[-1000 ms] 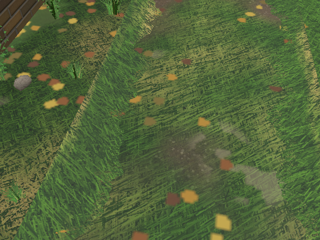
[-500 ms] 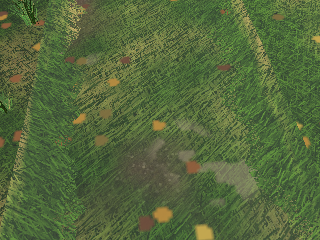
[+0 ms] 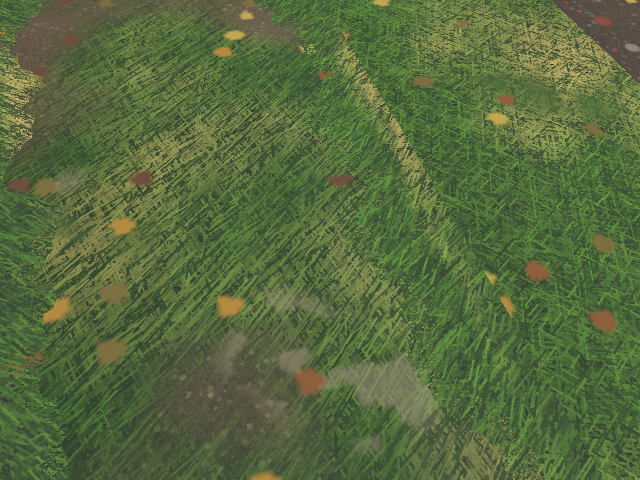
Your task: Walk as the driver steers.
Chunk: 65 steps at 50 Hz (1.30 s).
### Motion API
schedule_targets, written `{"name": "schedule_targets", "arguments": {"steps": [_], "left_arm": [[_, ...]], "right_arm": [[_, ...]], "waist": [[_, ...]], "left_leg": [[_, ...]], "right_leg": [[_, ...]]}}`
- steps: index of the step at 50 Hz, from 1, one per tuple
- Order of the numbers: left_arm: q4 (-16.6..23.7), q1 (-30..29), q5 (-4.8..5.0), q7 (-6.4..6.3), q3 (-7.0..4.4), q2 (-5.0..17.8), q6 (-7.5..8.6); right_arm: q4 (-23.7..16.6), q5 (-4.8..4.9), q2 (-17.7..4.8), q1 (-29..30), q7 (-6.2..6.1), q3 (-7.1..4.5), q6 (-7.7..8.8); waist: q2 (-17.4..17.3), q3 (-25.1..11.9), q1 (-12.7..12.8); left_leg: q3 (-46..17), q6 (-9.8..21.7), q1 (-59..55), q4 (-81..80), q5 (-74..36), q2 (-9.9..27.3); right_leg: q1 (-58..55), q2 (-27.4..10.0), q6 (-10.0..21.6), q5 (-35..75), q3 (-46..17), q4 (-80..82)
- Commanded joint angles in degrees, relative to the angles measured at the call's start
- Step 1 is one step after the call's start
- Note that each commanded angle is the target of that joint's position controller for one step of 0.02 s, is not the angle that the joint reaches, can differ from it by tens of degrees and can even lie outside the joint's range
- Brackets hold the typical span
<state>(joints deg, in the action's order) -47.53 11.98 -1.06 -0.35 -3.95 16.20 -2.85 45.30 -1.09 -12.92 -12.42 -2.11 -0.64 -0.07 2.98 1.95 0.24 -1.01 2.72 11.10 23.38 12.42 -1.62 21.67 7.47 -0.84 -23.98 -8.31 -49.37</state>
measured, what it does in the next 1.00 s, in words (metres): walks ahead: right foot, then right foot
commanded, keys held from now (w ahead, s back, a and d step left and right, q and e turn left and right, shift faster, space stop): no key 0.22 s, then w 0.68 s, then w+q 0.10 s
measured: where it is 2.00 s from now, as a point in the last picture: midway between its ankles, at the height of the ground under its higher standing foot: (282, 344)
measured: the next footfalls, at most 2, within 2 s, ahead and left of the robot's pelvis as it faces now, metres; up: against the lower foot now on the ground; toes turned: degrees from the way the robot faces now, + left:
right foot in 0.16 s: +0.00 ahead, -0.12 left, +0.00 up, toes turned +5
right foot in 0.94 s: +0.39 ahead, -0.09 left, +0.00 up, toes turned -3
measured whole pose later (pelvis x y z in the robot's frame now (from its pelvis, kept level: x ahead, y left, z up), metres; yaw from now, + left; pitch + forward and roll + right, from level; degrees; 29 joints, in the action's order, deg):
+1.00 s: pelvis +0.25 -0.02 -0.03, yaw +2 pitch +0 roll +0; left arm -49.7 1.3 -2.4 0.6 -2.0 12.6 4.0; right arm 60.8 -0.3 -11.1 -25.7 -0.2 -1.3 3.8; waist -0.6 4.1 -3.1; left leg -0.9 3.9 3.9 49.7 27.5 -1.3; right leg 25.1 1.2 5.8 -8.2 6.7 -33.5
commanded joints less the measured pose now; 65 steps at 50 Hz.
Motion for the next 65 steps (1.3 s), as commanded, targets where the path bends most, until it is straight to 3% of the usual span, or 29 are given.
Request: {"name": "schedule_targets", "arguments": {"steps": [1, 4, 7, 9, 10, 12, 14, 16, 19, 23, 24, 25, 26, 27, 29, 32, 37, 42, 44, 46, 47, 48, 49, 50, 51, 52, 54, 59, 65], "left_arm": [[0.62, 2.19, 0.39, -0.22, -0.24, 2.93, -0.18], [-0.30, -0.03, 1.21, -0.89, 0.63, 2.17, -0.37], [-2.97, 2.62, 1.39, -1.60, 1.03, 2.21, 0.22], [-3.80, 2.45, -0.02, -2.12, 0.73, 5.56, 1.29], [-4.82, 0.05, 0.39, -1.89, 0.48, 7.05, 1.41], [-6.04, 0.07, 0.46, -1.26, 1.61, 3.00, 2.01], [-7.84, 2.52, 0.03, -1.55, 0.95, 5.30, 1.76], [-8.55, 5.19, 0.06, -1.48, 0.24, 7.46, 1.72], [-8.50, 4.46, -0.17, -1.14, -0.26, 7.56, 2.75], [-7.50, -0.50, 0.61, -0.40, -0.61, 6.83, 4.03], [-6.85, -1.69, 0.25, -0.39, -0.32, 5.39, 4.46], [-4.87, -3.38, 0.66, 0.06, 1.04, 0.70, 5.03], [-3.28, -5.13, -0.22, 0.28, 0.57, 2.57, 5.40], [-3.63, -5.01, -0.97, 0.57, 0.07, 4.58, 5.51], [-5.34, -2.14, -0.52, 1.84, 0.49, 2.67, 6.12], [-5.57, -2.92, -1.37, 2.69, 0.73, 1.79, 5.73], [-1.35, -13.18, -1.01, 2.78, 1.68, -0.07, 5.10], [1.80, -18.42, -0.31, 2.61, 2.19, -0.04, 5.10], [1.39, -15.20, -0.30, 2.05, 1.64, 1.08, 5.37], [-2.35, -2.79, -0.37, 1.06, 0.32, 3.14, 6.12], [-5.11, 6.60, -1.02, 0.36, -0.68, 5.09, 6.75], [-5.85, 14.71, -2.68, -0.34, -2.04, 10.61, 7.15], [-5.53, 13.56, -2.22, 0.32, -2.26, 12.15, 6.61], [-4.94, 7.42, -0.42, 0.55, -1.68, 8.47, 6.35], [-3.76, 1.70, 0.05, 0.70, -0.61, 4.43, 6.76], [-3.76, -0.46, -0.12, 0.83, -0.03, 2.24, 7.39], [-5.06, 0.35, -0.07, 0.30, 0.75, -0.19, 8.36], [-7.06, 6.44, 0.17, -0.16, 0.57, 0.89, 9.89], [-8.64, 11.49, 0.18, -0.92, 1.15, 0.74, 9.69]], "right_arm": [[-2.08, 0.16, -7.43, 0.69, 0.02, -1.48, 0.94], [-0.05, -0.15, -8.73, -1.84, 0.26, -1.87, 0.47], [1.54, 0.20, -9.40, -1.09, 0.34, -2.24, 0.05], [1.59, 0.46, -7.73, -1.68, 0.72, -1.83, 0.67], [2.03, 1.00, -6.56, -2.78, 1.00, -1.72, 0.80], [4.33, 0.51, -6.96, -0.37, 0.66, -1.79, 0.18], [4.51, -0.22, -7.94, 0.61, 1.26, -2.53, -0.60], [3.65, -0.52, -6.31, 2.50, 1.97, -2.24, -0.55], [2.88, -0.76, -5.52, 3.21, 2.45, -2.17, 1.12], [6.77, 0.04, -4.86, -7.09, 2.92, -2.70, 2.92], [8.97, -0.09, -6.43, -13.02, 2.43, -3.34, 3.23], [10.16, -0.71, -11.42, -19.55, 1.88, -4.50, 3.76], [11.97, -0.48, -14.28, -23.61, 2.29, -5.26, 3.52], [10.67, -0.66, -11.16, -17.86, 2.29, -4.39, 3.35], [8.14, -0.26, -8.43, -10.18, 2.33, -3.56, 4.09], [9.93, 0.01, -6.31, -12.56, 2.17, -2.68, 5.29], [12.86, 0.12, -5.41, -17.71, 1.87, -1.94, 5.39], [14.18, 0.00, -6.57, -18.20, 1.60, -1.97, 5.59], [14.25, 0.07, -7.19, -16.31, 1.43, -2.09, 5.61], [14.32, 0.12, -7.94, -14.91, 1.36, -2.30, 5.24], [13.99, 0.31, -7.59, -14.56, 1.53, -2.11, 5.08], [12.00, 1.26, -3.01, -17.30, 2.02, -0.99, 4.96], [12.39, 1.95, -0.81, -22.09, 1.91, -1.02, 4.52], [12.01, 0.72, -5.88, -16.42, 1.65, -2.49, 4.03], [10.91, 0.59, -5.61, -12.71, 2.11, -2.63, 4.26], [10.95, 0.56, -4.01, -11.53, 2.36, -2.51, 4.18], [11.36, -0.67, -2.50, -12.44, 3.17, -2.58, 2.81], [8.04, -0.53, -1.47, -4.47, 4.33, -2.91, 0.90], [3.06, -0.32, -0.26, 8.39, 5.18, -1.81, 1.37]], "waist": [[-10.93, -3.38, 0.43], [-12.86, -4.17, -1.63], [-11.45, -4.18, 0.39], [-6.59, -6.39, -0.64], [-0.07, -4.13, -2.99], [-0.46, -2.93, -0.30], [2.93, 0.61, 0.31], [6.50, 6.24, 1.94], [6.88, 9.19, 1.52], [3.43, 5.89, -4.52], [-0.65, 4.73, -6.78], [-14.12, 2.35, -9.06], [-17.92, 3.52, -9.08], [-9.20, 6.99, -5.09], [-6.21, 6.64, -1.00], [-7.25, 4.01, -0.91], [-7.79, 5.31, -2.86], [-8.98, 6.16, -3.15], [-8.64, 4.63, -0.83], [-7.67, -2.15, 4.41], [-6.10, -7.11, 8.16], [2.54, -15.31, 8.46], [8.97, -19.25, 5.40], [1.22, -10.36, 3.65], [-0.46, -3.29, 1.87], [-0.80, -0.43, 0.48], [0.69, 0.77, -1.75], [-0.01, 2.59, -1.75], [-0.27, 4.51, 0.69]], "left_leg": [[-8.79, 7.83, -6.86, -3.31, -32.30, 11.89], [-10.03, 7.77, -8.94, -1.56, -33.52, 11.77], [-10.45, 5.37, -7.37, 0.24, -33.12, 11.00], [-10.02, 1.63, -0.47, 0.15, -21.84, 9.53], [-6.63, 0.80, 0.23, -3.17, -13.28, 5.75], [-4.96, 0.09, -3.10, -3.42, -2.91, 3.92], [-2.51, 1.59, 0.51, 2.08, 12.88, 0.89], [0.21, 1.82, 9.80, 9.00, 17.57, -1.16], [2.08, 1.74, 14.00, 17.00, 12.28, 1.43], [5.43, 2.58, -7.13, 2.53, 5.85, -1.12], [1.19, 2.88, -16.18, -0.79, 7.41, 0.58], [-20.42, 6.27, -22.89, -11.51, 23.71, 13.24], [-37.54, 10.78, -20.92, -18.23, 30.88, 23.12], [-35.03, 11.47, -15.44, -17.67, 31.86, 22.88], [-24.76, 9.10, -11.06, -18.55, 21.84, 17.88], [-13.68, 7.85, -12.66, -17.93, 1.12, 13.54], [-6.29, 8.41, -12.69, -16.65, -16.90, 11.84], [-3.70, 7.89, -11.56, -16.08, -25.39, 13.21], [-2.47, 6.86, -13.44, -11.70, -37.10, 14.12], [-0.95, 5.12, -13.69, 3.56, -50.28, 12.79], [0.04, 4.25, -6.59, 15.93, -42.43, 10.44], [2.44, 2.85, 7.93, 35.33, -17.67, 5.60], [-0.04, 2.37, 20.52, 49.84, 18.66, -2.58], [-3.62, 3.37, 23.48, 52.34, 12.36, 1.91], [-3.24, 3.61, 22.65, 49.47, 6.47, 4.18], [-2.93, 3.63, 20.40, 47.00, 3.78, 5.89], [-2.66, 2.81, 16.47, 44.41, 2.26, 7.25], [-0.71, 1.47, 24.98, 41.13, -4.91, 8.18], [5.25, 0.68, 26.63, 23.00, -14.05, 6.10]], "right_leg": [[-0.62, -2.27, -1.97, -1.31, 2.30, 3.75], [-5.33, -3.62, -1.63, -1.65, 6.01, 14.64], [-13.39, -4.90, -0.08, 12.37, 6.63, 31.15], [-23.35, -11.48, 1.51, 23.74, -0.62, 31.98], [-20.14, -12.93, 3.44, 29.27, -1.24, 27.78], [-15.72, -12.01, 3.95, 16.88, -1.11, 30.19], [-11.60, -11.05, 6.52, -6.12, -3.43, 32.24], [-9.98, -15.89, 10.44, -22.62, -12.02, 38.36], [-9.52, -22.38, 14.50, -20.00, -19.17, 42.80], [-0.68, -15.63, 10.96, -9.07, -7.80, 35.50], [5.69, -12.73, 9.41, -7.18, -4.39, 28.55], [14.66, -5.69, 6.51, -5.19, 4.14, 11.06], [20.46, -2.85, 6.39, -8.46, 7.24, -0.94], [21.00, -6.86, 7.25, -4.00, 3.82, -7.96], [17.88, -10.35, 6.92, 5.16, 4.72, -9.17], [16.92, -11.21, 4.63, 11.81, 8.07, -8.49], [19.38, -10.58, 1.96, 16.33, 12.06, 1.22], [10.72, -8.71, 4.15, 19.87, 14.20, 13.85], [5.25, -7.24, 6.27, 18.16, 14.33, 16.03], [-8.90, -4.08, 8.41, 16.11, 14.77, 19.41], [-22.04, -6.76, 9.67, 15.57, 11.85, 21.57], [-37.16, -23.30, 12.91, 1.83, -8.32, 24.13], [-40.43, -33.65, 17.71, -3.63, -32.05, 34.11], [-31.44, -30.36, 15.46, -9.35, -27.00, 36.39], [-22.03, -28.13, 13.69, -5.63, -17.66, 38.55], [-16.49, -25.48, 11.92, 1.43, -10.73, 40.31], [-11.15, -22.15, 9.54, 10.93, -1.26, 41.58], [-13.54, -20.65, 8.26, 22.18, 9.26, 43.16], [-18.01, -18.76, 6.25, 37.77, 18.04, 41.43]]}}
